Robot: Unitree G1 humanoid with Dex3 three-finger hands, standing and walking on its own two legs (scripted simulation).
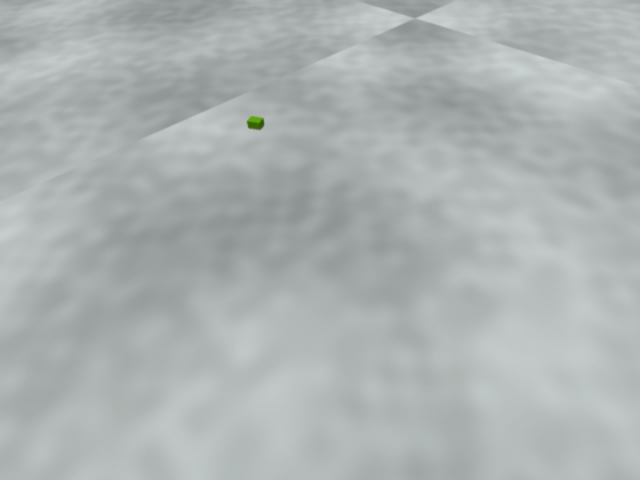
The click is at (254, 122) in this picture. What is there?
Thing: small box
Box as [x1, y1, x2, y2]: [247, 116, 263, 129]
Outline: 251,116 247,120 248,127 260,129 263,125 263,119 260,117
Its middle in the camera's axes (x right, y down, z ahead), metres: -0.38 -0.72 +2.30
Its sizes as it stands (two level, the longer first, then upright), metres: 0.080 0.058 0.043
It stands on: the floor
